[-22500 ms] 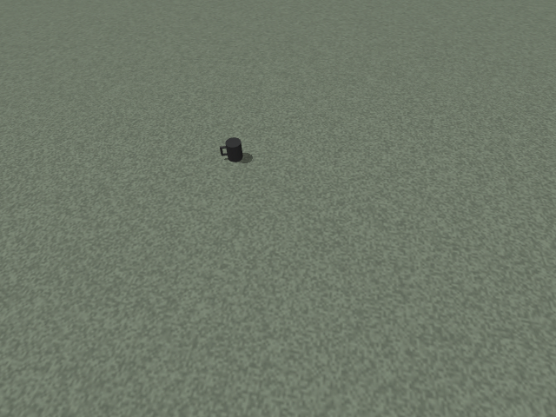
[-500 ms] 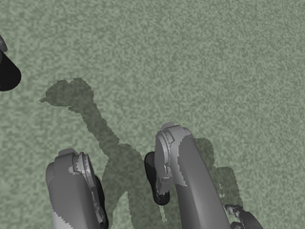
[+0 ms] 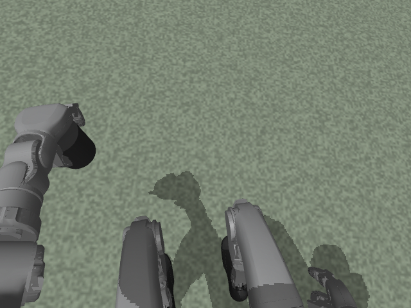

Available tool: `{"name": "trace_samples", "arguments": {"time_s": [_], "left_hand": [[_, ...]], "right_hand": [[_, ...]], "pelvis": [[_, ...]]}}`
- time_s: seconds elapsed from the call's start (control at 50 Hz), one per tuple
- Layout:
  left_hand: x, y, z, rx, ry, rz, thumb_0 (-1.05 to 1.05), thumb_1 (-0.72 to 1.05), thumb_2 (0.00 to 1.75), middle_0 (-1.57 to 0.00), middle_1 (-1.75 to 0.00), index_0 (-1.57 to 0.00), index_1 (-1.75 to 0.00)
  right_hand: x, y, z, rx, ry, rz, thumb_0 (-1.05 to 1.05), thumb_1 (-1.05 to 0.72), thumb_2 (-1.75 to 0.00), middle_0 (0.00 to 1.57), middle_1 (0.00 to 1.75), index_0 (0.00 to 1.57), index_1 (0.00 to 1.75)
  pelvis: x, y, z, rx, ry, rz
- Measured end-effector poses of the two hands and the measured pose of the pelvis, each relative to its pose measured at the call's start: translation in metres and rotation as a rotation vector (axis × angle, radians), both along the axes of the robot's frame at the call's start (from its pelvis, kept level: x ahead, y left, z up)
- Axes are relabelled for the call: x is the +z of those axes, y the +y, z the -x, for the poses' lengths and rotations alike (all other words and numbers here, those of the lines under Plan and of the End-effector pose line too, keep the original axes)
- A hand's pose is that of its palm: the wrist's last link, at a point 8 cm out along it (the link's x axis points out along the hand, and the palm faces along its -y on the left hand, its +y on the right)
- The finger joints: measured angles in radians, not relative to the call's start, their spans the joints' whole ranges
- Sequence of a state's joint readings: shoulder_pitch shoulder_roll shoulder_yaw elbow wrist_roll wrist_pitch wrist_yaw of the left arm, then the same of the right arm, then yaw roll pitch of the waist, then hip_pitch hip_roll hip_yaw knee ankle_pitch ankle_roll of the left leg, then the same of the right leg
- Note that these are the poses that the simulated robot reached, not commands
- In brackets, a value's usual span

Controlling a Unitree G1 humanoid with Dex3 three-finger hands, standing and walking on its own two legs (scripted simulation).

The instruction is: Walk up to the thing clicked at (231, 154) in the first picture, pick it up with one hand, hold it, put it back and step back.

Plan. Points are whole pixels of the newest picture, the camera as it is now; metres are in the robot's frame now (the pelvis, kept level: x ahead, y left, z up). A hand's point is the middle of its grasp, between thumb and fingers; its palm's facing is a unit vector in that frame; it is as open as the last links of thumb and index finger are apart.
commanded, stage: lift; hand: left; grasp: from above
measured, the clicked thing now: (60, 145) +0.47 +0.27 -0.11
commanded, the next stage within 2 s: hold in 0.86 s
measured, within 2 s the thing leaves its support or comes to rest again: neither
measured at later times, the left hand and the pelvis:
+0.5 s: hand (24, 147) +0.39 +0.22 +0.09, palm faces -0.46 -0.07 -0.89, open 10.5 cm; pelvis +0.04 -0.01 +0.17, yaw +2 degrees
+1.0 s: hand out of the picture +0.40 +0.22 +0.16, palm faces -0.46 -0.09 -0.88, open 10.5 cm; pelvis +0.08 -0.01 +0.23, yaw +1 degrees
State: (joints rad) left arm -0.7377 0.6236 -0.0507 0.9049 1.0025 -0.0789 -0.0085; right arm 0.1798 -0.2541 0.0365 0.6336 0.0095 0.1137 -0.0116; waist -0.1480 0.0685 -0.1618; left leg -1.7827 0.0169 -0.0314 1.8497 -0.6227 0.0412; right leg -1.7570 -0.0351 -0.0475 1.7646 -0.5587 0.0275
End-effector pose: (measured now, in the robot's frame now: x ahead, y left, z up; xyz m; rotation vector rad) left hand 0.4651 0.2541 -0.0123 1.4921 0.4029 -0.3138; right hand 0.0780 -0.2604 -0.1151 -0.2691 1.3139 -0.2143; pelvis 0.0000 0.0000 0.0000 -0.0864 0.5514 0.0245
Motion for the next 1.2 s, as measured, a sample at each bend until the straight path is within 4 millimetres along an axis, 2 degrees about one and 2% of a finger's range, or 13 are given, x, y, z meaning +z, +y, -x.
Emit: {"name": "trace_samples", "arguments": {"time_s": [0.26, 0.4, 0.52, 0.66, 0.84, 1.2], "left_hand": [[0.097, -0.019, 0.060, 0.008, 0.021, 0.019, 0.00, -0.07, 0.68, -0.49, -0.85, -0.54, -0.81], [0.137, -0.023, 0.070, 0.032, 0.008, 0.001, 0.00, -0.07, 0.68, -0.49, -0.85, -0.54, -0.81], [0.161, -0.029, 0.073, 0.039, 0.020, -0.007, 0.00, -0.07, 0.67, -0.48, -0.86, -0.54, -0.81], [0.186, -0.036, 0.068, 0.047, 0.011, -0.002, 0.00, -0.07, 0.68, -0.48, -0.86, -0.54, -0.81], [0.213, -0.035, 0.059, 0.071, 0.013, -0.002, 0.00, -0.07, 0.68, -0.48, -0.86, -0.54, -0.81], [0.248, -0.033, 0.052, 0.039, 0.015, -0.015, 0.00, -0.08, 0.68, -0.50, -0.84, -0.56, -0.79]], "right_hand": [[0.097, -0.004, -0.015, -0.040, -0.118, -0.011, 0.01, -0.91, -0.91, 0.20, 0.30, 0.20, 0.30], [0.146, -0.012, -0.024, -0.049, -0.175, 0.006, 0.01, -0.91, -0.91, 0.20, 0.30, 0.20, 0.30], [0.176, -0.019, -0.030, -0.059, -0.191, 0.021, 0.01, -0.91, -0.91, 0.20, 0.30, 0.20, 0.30], [0.199, -0.019, -0.037, -0.067, -0.186, 0.016, 0.01, -0.91, -0.91, 0.20, 0.30, 0.20, 0.30], [0.219, -0.011, -0.054, -0.070, -0.187, -0.014, 0.01, -0.91, -0.90, 0.20, 0.30, 0.20, 0.30], [0.242, -0.006, -0.102, -0.053, -0.243, -0.045, 0.01, -0.91, -0.90, 0.20, 0.30, 0.20, 0.30]], "pelvis": [[0.099, -0.008, -0.016, 0.002, -0.144, -0.040], [0.143, -0.012, -0.027, 0.006, -0.212, -0.050], [0.172, -0.012, -0.039, 0.004, -0.257, -0.055], [0.197, -0.011, -0.052, -0.001, -0.300, -0.062], [0.221, -0.009, -0.068, -0.007, -0.340, -0.068], [0.245, -0.006, -0.094, -0.011, -0.395, -0.075]]}}
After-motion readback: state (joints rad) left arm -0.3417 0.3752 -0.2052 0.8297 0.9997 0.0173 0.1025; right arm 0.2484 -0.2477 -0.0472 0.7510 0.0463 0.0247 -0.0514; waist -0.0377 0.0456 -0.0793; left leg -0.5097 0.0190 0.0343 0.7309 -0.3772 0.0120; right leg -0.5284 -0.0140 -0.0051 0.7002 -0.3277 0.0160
